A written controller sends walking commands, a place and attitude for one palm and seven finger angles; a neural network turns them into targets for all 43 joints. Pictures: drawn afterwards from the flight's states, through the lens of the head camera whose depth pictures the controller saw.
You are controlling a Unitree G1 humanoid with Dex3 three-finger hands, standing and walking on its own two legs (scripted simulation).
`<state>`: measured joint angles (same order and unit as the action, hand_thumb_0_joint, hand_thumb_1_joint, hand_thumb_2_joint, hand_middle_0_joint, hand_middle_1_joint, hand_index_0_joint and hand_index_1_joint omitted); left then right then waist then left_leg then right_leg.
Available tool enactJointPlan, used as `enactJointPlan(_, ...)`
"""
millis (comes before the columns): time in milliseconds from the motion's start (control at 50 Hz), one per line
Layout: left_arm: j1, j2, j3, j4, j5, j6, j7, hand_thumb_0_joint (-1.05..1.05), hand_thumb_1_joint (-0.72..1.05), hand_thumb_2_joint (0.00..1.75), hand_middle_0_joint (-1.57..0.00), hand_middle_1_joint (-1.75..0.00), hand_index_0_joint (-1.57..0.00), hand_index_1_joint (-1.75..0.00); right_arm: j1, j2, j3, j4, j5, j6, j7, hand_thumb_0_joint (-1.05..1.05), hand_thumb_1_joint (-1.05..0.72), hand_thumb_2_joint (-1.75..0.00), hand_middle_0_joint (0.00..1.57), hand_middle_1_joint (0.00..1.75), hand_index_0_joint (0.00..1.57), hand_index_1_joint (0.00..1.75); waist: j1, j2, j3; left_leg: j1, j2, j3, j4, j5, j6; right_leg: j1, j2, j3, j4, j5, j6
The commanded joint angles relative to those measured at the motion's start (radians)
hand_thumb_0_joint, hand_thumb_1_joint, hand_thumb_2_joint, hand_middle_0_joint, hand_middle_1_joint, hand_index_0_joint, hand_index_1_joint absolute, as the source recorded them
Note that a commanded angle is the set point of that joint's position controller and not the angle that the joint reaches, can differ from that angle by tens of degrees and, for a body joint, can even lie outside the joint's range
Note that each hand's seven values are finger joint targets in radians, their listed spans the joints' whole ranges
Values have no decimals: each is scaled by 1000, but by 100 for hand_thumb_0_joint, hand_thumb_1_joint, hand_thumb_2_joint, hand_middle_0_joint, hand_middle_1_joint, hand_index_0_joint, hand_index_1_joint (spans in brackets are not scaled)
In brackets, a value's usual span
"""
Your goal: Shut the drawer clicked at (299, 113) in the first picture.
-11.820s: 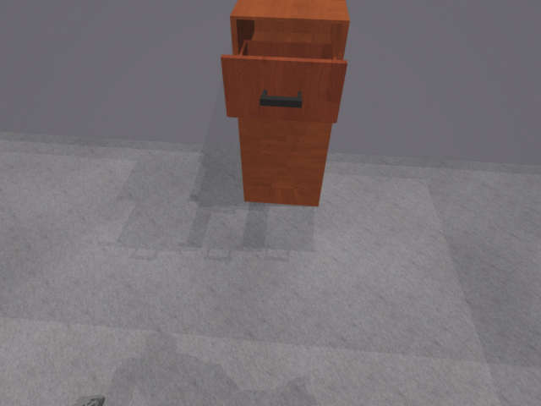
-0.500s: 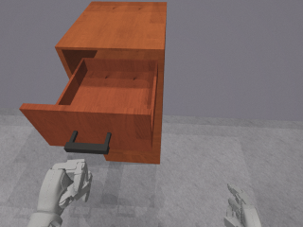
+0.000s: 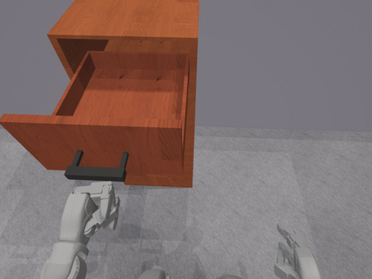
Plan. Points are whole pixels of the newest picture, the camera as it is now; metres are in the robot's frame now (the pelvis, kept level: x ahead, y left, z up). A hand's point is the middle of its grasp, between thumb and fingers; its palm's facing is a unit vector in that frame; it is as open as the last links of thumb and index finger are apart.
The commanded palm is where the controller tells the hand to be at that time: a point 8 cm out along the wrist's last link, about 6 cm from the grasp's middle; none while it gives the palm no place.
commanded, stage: bring the fist close to the handle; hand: left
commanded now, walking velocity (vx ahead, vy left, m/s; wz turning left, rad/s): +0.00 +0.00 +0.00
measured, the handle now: (99, 164) +0.33 +0.20 +0.07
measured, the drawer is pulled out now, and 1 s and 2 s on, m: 0.28 0.26 0.12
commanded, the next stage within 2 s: push the drawer shut in 0.32 s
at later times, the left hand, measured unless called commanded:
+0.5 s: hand (113, 208) +0.24 +0.15 +0.06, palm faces -0.01 -1.00 -0.06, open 3.3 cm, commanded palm +0.22 +0.21 +0.07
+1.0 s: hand (115, 190) +0.28 +0.15 +0.06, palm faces -0.03 -1.00 -0.05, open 2.9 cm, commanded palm +0.28 +0.20 +0.07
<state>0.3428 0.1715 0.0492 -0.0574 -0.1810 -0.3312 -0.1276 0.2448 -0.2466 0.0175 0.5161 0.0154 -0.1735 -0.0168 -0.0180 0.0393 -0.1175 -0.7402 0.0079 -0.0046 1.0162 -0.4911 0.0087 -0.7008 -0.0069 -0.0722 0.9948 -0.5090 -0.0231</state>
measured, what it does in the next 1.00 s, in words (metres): stands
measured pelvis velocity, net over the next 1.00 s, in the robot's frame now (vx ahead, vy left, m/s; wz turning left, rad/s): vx -0.02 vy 0.00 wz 0.02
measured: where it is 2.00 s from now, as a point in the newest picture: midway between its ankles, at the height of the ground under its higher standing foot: outside the picture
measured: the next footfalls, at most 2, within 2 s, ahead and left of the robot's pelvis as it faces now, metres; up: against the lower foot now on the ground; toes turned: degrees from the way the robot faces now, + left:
none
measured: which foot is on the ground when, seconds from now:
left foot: down 0.00-1.00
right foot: down 0.00-1.00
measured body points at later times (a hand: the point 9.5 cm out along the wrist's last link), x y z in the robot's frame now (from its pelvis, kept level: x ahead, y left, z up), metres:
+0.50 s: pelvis +0.00 -0.01 +0.00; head +0.05 -0.02 +0.45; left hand +0.24 +0.20 +0.07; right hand +0.17 -0.25 -0.08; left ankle +0.00 +0.11 -0.68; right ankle -0.01 -0.11 -0.68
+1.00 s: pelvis -0.02 +0.00 +0.00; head +0.04 -0.01 +0.45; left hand +0.27 +0.21 +0.06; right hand +0.15 -0.24 -0.09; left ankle +0.00 +0.11 -0.68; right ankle -0.01 -0.11 -0.68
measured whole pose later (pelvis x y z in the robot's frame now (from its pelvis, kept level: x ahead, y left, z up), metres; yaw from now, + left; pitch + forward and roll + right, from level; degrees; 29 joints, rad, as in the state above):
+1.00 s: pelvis -0.02 +0.00 +0.00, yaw +1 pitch +12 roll -1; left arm 0.02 0.22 0.08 0.23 -0.20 -0.33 -0.15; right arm 0.22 -0.25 0.04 0.58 0.04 -0.14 -0.05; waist -0.01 0.05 -0.10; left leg -0.75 0.00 -0.03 1.00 -0.45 0.00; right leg -0.71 -0.01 -0.09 0.98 -0.47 -0.03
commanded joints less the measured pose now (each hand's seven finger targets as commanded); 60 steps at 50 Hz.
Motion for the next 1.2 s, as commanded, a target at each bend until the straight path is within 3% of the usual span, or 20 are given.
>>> enactJointPlan(0, -33, 90, 49, -272, -25, -78, 1, 0, 90, 90, -140, -160, -140, -160, -29, -106, -52, -167, 9, -43, -7, 0, -90, -90, 20, 30, 20, 30, 2, -4, -256, 172, -8, -13, -142, 356, 13, 149, 14, 21, -137, 381, 4)
enactJointPlan(80, -7, 89, 55, -211, -24, -55, 7, 0, 90, 90, -140, -160, -140, -160, -31, -109, -50, -166, 10, -23, -10, 0, -90, -90, 20, 30, 20, 30, -9, -68, -177, 122, -9, -14, -144, 311, 14, 134, 18, 24, -152, 357, 10)
enactJointPlan(160, -66, 122, 76, -216, -26, -61, 1, 0, 90, 90, -140, -160, -140, -160, -40, -116, -48, -171, 12, -17, -15, 0, -90, -90, 20, 30, 20, 30, -16, -53, -154, 99, -12, -14, -144, 229, 17, 108, 17, 34, -169, 257, 9)
enactJointPlan(200, -80, 115, 72, -228, -30, -72, 0, 0, 90, 90, -140, -160, -140, -160, -38, -112, -47, -171, 11, -21, -16, 0, -90, -90, 20, 30, 20, 30, -11, -19, -183, 119, -13, -14, -144, 235, 16, 112, 16, 36, -165, 259, 6)
enactJointPlan(220, -80, 95, 53, -229, -34, -73, -4, 0, 90, 90, -140, -160, -140, -160, -37, -111, -46, -173, 11, -23, -16, 0, -90, -90, 20, 30, 20, 30, -15, -32, -186, 124, -13, -15, -144, 241, 17, 115, 16, 34, -165, 269, 7)
enactJointPlan(280, -83, 123, 77, -222, -36, -80, -7, 0, 90, 90, -140, -160, -140, -160, -34, -113, -48, -166, 10, -24, -18, 0, -90, -90, 20, 30, 20, 30, -12, -39, -209, 119, -15, -10, -135, 257, 19, 137, 13, 46, -167, 296, 10)
enactJointPlan(320, -83, 110, 66, -208, -41, -76, -16, 0, 90, 90, -140, -160, -140, -160, -36, -112, -45, -168, 13, -24, -17, 0, -90, -90, 20, 30, 20, 30, -16, -30, -194, 114, -17, -5, -136, 247, 19, 133, 11, 49, -176, 291, 13)
enactJointPlan(360, -99, 149, 106, -178, -42, -71, -16, 0, 90, 90, -140, -160, -140, -160, -36, -117, -46, -156, 13, -20, -20, 0, -90, -90, 20, 30, 20, 30, -15, -51, -175, 94, -15, -8, -137, 238, 19, 137, 12, 56, -182, 276, 13)
enactJointPlan(400, -59, 128, 101, -188, -52, -69, -26, 0, 90, 90, -140, -160, -140, -160, -39, -111, -49, -167, 14, -21, -18, 0, -90, -90, 20, 30, 20, 30, -2, -39, -202, 112, -17, -3, -141, 269, 18, 164, 8, 57, -179, 326, 14)
enactJointPlan(460, -98, 142, 108, -176, -50, -68, -25, 0, 90, 90, -140, -160, -140, -160, -36, -116, -48, -157, 15, -20, -19, 0, -90, -90, 20, 30, 20, 30, -17, -47, -184, 115, -14, -7, -138, 281, 19, 147, 12, 48, -177, 341, 14)
enactJointPlan(540, -212, 116, 72, -142, -46, -74, -29, 0, 90, 90, -140, -160, -140, -160, -36, -119, -46, -141, 14, -25, -21, 0, -90, -90, 20, 30, 20, 30, -35, -27, -166, 119, -14, -13, -135, 253, 17, 103, 12, 45, -173, 304, 13)
enactJointPlan(600, -241, 138, 96, -125, -44, -71, -26, 0, 90, 90, -140, -160, -140, -160, -33, -122, -49, -135, 13, -23, -23, 0, -90, -90, 20, 30, 20, 30, -22, -26, -212, 129, -15, -11, -138, 267, 18, 132, 10, 49, -171, 317, 11)
enactJointPlan(720, -430, 128, 75, -74, -43, -66, -23, 0, 90, 90, -140, -160, -140, -160, -51, -122, -43, -106, 17, -21, -31, 0, -90, -90, 20, 30, 20, 30, -51, -18, -198, 130, -15, -18, -138, 216, 19, 90, 8, 52, -182, 249, 13)
enactJointPlan(760, -479, 159, 95, -55, -43, -69, -20, 0, 90, 90, -140, -160, -140, -160, -52, -129, -43, -94, 17, -22, -35, 0, -90, -90, 20, 30, 20, 30, -52, -39, -207, 120, -12, -24, -140, 197, 21, 90, 9, 55, -187, 216, 13)
enactJointPlan(860, -598, 140, 65, 5, -41, -61, -21, 0, 90, 90, -140, -160, -140, -160, -56, -130, -38, -73, 20, -23, -39, 0, -90, -90, 20, 30, 20, 30, -61, -24, -220, 144, -11, -33, -154, 181, 22, 77, 9, 48, -190, 194, 10)
enactJointPlan(900, -617, 159, 92, 42, -44, -57, -17, 0, 90, 90, -140, -160, -140, -160, -58, -131, -38, -69, 21, -19, -41, 0, -90, -90, 20, 30, 20, 30, -50, -36, -228, 140, -11, -30, -161, 167, 19, 90, 8, 56, -200, 177, 11)
enactJointPlan(940, -706, 134, 54, 44, -40, -56, -15, 0, 90, 90, -140, -160, -140, -160, -60, -128, -35, -61, 24, -21, -42, 0, -90, -90, 20, 30, 20, 30, -64, 4, -227, 161, -11, -34, -165, 152, 18, 64, 8, 50, -200, 162, 8)
enactJointPlan(1000, -743, 125, 47, 97, -34, -56, -2, 0, 90, 90, -140, -160, -140, -160, -53, -130, -35, -57, 23, -19, -40, 0, -90, -90, 20, 30, 20, 30, -61, -13, -230, 164, -10, -38, -174, 137, 18, 60, 10, 49, -204, 146, 8)
enactJointPlan(1120, -852, 149, 70, 186, -25, -60, 11, 0, 90, 90, -140, -160, -140, -160, -42, -135, -32, -46, 22, -7, -36, 0, -90, -90, 20, 30, 20, 30, -62, -19, -234, 158, -12, -36, -187, 121, 16, 68, 10, 52, -210, 136, 7)
enactJointPlan(1180, -884, 193, 116, 262, -22, -63, 18, 0, 90, 90, -140, -160, -140, -160, -34, -140, -33, -37, 21, 6, -36, 0, -90, -90, 20, 30, 20, 30, -58, -40, -223, 136, -11, -29, -192, 109, 17, 76, 10, 60, -219, 119, 9)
